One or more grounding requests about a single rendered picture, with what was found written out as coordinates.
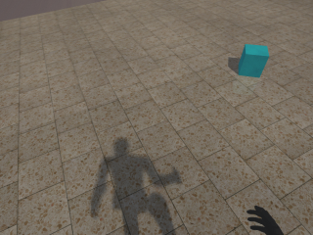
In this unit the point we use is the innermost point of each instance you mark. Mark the carton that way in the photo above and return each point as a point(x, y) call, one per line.
point(253, 60)

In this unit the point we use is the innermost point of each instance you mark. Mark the robot right hand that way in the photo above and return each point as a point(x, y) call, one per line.
point(271, 227)

